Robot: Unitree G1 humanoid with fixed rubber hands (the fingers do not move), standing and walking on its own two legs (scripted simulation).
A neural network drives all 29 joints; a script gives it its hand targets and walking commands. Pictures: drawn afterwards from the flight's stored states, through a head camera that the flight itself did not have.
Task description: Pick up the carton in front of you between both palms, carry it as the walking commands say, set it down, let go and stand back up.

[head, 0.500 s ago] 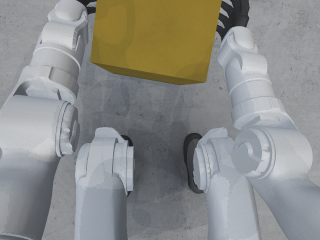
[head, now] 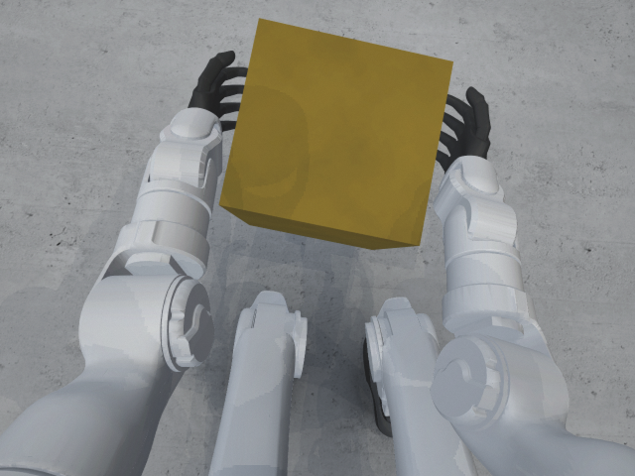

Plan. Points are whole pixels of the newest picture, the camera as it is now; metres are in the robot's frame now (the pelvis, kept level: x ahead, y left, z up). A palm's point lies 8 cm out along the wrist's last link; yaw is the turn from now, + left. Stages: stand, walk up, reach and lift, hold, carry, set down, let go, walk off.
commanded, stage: reach and lift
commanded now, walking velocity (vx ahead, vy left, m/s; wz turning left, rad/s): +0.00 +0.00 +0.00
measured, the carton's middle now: (329, 161) +0.50 +0.03 -0.15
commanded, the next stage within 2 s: none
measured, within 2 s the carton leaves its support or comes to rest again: neither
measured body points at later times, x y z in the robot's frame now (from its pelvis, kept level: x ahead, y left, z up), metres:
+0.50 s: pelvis +0.04 +0.00 +0.12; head +0.23 +0.03 +0.53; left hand +0.48 +0.17 +0.06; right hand +0.47 -0.13 +0.08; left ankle +0.12 +0.12 -0.42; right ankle +0.12 -0.13 -0.42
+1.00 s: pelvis +0.09 -0.01 +0.26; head +0.17 +0.01 +0.71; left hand +0.43 +0.16 +0.22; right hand +0.44 -0.14 +0.23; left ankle +0.12 +0.12 -0.42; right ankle +0.12 -0.13 -0.42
